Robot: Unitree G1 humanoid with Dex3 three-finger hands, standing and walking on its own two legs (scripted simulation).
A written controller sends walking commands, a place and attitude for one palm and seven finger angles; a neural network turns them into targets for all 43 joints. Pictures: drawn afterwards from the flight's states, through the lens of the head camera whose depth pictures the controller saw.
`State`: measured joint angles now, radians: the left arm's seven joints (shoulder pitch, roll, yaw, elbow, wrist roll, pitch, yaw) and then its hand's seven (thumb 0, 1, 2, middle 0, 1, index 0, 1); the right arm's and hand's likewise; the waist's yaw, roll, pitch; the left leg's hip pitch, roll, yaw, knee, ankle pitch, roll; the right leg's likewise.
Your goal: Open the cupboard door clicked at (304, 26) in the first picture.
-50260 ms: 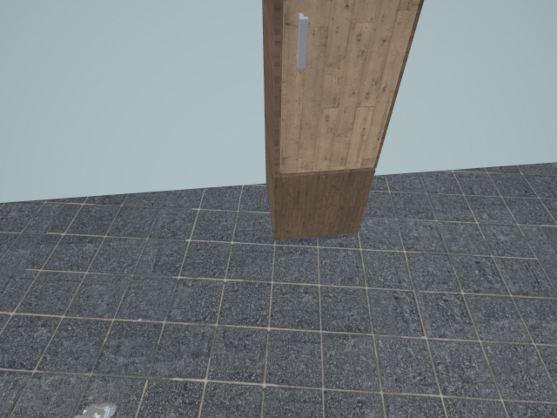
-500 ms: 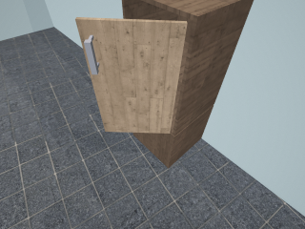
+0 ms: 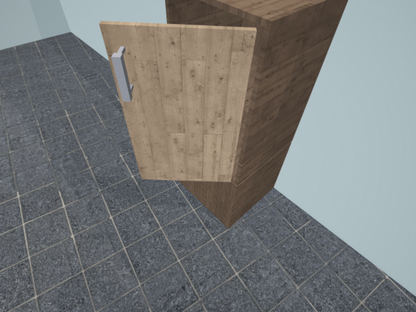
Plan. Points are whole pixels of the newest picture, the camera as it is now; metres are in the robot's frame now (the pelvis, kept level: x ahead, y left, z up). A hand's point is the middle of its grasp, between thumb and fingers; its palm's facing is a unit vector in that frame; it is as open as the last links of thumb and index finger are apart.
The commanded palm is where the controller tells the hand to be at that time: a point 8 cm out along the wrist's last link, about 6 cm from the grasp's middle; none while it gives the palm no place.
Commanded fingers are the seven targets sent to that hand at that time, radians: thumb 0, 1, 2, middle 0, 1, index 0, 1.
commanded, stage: look again from close up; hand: left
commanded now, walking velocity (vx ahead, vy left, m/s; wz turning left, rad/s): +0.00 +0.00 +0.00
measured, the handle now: (124, 74) +0.62 +0.26 +0.13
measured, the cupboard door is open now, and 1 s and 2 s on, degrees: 46 46 46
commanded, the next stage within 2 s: shuffle to correct the standing spot in 0.18 s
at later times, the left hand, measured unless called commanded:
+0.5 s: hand out of the picture -0.01 +0.15 -0.19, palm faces +0.09 -0.99 -0.12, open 7.3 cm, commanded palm none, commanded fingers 0.00 0.90 0.90 -0.20 -0.30 -0.20 -0.30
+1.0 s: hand (113, 298) +0.18 +0.23 -0.18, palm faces +0.05 -0.99 -0.16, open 7.3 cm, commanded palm none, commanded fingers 0.00 0.90 0.90 -0.20 -0.30 -0.20 -0.30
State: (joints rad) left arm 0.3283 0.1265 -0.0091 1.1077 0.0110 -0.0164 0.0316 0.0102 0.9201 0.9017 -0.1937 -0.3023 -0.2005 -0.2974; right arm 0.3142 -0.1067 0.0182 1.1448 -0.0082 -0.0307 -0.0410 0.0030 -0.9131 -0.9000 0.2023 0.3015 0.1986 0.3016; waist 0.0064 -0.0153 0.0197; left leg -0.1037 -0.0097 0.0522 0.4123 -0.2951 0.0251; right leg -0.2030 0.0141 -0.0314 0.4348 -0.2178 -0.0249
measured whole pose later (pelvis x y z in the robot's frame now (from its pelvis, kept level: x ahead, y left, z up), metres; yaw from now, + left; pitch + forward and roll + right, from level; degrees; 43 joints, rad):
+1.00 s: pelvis +0.12 +0.05 +0.00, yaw +3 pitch +0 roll -2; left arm 0.15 0.19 0.04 1.00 0.02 0.01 0.02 0.01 0.94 0.90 -0.19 -0.30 -0.20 -0.30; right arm 0.44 -0.01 0.02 1.14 -0.01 -0.04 -0.06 0.00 -0.91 -0.90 0.21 0.30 0.20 0.30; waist -0.03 -0.03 0.11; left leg 0.00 -0.03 0.08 0.37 -0.36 0.07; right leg -0.49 0.00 -0.09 0.75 -0.23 -0.03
